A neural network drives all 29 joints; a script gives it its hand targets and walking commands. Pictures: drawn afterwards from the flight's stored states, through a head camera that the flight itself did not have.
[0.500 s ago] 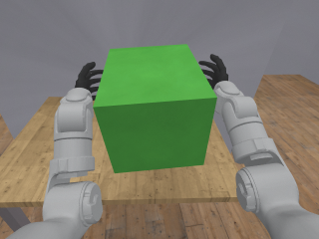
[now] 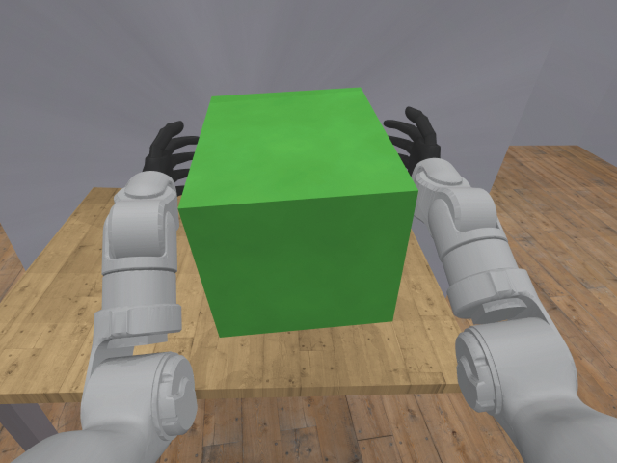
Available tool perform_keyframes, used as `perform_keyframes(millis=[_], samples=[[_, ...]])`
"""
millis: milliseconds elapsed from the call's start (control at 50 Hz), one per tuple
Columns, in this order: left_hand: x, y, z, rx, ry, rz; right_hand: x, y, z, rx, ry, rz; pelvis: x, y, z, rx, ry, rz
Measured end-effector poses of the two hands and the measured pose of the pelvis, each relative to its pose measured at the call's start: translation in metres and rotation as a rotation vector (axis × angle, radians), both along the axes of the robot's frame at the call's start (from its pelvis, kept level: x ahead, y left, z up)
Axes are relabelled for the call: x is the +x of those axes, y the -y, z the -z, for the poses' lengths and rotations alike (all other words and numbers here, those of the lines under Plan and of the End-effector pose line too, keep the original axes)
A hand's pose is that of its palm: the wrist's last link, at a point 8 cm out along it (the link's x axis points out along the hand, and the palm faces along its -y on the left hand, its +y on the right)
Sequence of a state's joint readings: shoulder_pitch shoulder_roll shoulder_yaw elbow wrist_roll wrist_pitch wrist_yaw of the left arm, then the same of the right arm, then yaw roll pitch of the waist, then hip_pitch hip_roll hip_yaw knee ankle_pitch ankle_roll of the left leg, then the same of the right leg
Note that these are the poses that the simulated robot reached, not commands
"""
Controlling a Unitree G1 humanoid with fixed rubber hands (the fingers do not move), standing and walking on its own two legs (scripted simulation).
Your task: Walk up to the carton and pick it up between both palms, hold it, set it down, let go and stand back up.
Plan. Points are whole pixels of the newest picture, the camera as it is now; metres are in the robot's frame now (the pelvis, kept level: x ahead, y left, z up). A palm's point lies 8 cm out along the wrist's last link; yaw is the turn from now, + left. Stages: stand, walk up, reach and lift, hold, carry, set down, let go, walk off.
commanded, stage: hold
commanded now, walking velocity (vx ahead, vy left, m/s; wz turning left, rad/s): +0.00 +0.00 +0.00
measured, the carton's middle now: (296, 201) +0.41 +0.00 +0.20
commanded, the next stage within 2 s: none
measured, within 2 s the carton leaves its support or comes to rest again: neither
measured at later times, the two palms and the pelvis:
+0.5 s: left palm (163, 182) +0.36 +0.17 +0.24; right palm (421, 172) +0.37 -0.15 +0.27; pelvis +0.00 +0.00 +0.00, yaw +0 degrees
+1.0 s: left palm (160, 184) +0.36 +0.17 +0.24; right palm (418, 172) +0.37 -0.15 +0.27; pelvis +0.00 +0.01 +0.00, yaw +0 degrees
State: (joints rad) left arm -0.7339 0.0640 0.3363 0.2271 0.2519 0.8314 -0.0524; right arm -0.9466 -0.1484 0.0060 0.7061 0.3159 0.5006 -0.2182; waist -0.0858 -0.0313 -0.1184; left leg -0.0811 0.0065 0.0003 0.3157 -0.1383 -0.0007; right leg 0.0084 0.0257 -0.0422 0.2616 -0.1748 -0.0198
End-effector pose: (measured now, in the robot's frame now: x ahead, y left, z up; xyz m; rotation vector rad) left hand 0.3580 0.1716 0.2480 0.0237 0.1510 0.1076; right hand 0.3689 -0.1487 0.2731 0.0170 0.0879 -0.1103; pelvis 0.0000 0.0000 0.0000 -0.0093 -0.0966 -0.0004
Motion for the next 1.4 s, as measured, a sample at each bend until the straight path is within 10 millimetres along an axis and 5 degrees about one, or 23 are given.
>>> perform_keyframes(millis=[1400], samples=[[0.005,-0.001,-0.001,-0.004,-0.007,0.002,0.002,-0.001,0.001,-0.016,-0.017,0.007,-0.003,-0.001,0.000,-0.002,-0.008,0.001]])
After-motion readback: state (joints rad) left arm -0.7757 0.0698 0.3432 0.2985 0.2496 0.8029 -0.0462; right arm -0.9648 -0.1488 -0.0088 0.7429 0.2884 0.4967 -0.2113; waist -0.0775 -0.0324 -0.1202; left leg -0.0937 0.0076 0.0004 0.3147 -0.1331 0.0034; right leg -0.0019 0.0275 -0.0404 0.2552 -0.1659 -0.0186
